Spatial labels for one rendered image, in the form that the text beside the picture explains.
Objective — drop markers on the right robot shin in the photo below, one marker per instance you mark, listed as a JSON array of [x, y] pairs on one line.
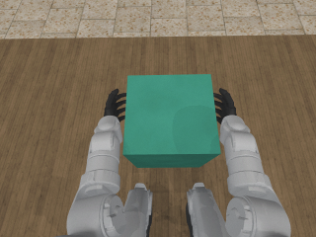
[[193, 219]]

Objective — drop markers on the robot right forearm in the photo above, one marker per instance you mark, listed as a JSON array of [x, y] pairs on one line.
[[243, 160]]

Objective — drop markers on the robot right upper arm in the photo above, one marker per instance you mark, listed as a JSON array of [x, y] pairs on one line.
[[256, 217]]

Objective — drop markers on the carton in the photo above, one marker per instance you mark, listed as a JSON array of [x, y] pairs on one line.
[[170, 121]]

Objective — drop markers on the robot left thigh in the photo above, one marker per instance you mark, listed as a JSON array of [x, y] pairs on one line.
[[137, 207]]

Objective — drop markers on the robot left hand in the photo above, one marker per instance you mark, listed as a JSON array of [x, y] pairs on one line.
[[112, 105]]

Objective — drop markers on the robot left upper arm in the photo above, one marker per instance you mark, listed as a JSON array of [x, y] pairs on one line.
[[97, 216]]

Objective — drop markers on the robot left forearm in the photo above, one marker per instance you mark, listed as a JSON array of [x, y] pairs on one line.
[[102, 169]]

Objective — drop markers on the robot right hand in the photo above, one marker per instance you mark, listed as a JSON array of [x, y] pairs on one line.
[[226, 107]]

